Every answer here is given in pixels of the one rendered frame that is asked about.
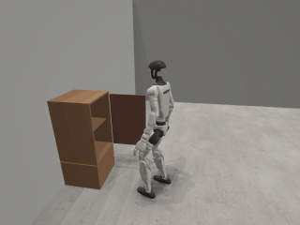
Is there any left robot hand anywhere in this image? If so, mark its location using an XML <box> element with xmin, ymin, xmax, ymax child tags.
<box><xmin>133</xmin><ymin>140</ymin><xmax>146</xmax><ymax>159</ymax></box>

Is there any robot left foot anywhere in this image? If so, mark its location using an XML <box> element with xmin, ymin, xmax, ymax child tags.
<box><xmin>137</xmin><ymin>187</ymin><xmax>156</xmax><ymax>199</ymax></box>

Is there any left robot forearm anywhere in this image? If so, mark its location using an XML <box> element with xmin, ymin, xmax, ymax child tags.
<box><xmin>141</xmin><ymin>112</ymin><xmax>157</xmax><ymax>143</ymax></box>

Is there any cupboard door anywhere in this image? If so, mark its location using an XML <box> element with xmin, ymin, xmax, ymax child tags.
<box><xmin>109</xmin><ymin>94</ymin><xmax>146</xmax><ymax>145</ymax></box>

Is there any left robot upper arm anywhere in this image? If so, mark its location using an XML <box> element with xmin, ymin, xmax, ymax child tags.
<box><xmin>146</xmin><ymin>86</ymin><xmax>159</xmax><ymax>120</ymax></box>

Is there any right robot upper arm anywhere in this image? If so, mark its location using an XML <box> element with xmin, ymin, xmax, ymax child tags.
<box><xmin>166</xmin><ymin>82</ymin><xmax>174</xmax><ymax>108</ymax></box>

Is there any right robot shin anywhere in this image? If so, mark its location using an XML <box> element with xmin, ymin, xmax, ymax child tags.
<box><xmin>152</xmin><ymin>151</ymin><xmax>167</xmax><ymax>180</ymax></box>

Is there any right robot forearm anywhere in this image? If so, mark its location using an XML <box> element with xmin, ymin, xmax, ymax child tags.
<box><xmin>165</xmin><ymin>106</ymin><xmax>173</xmax><ymax>123</ymax></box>

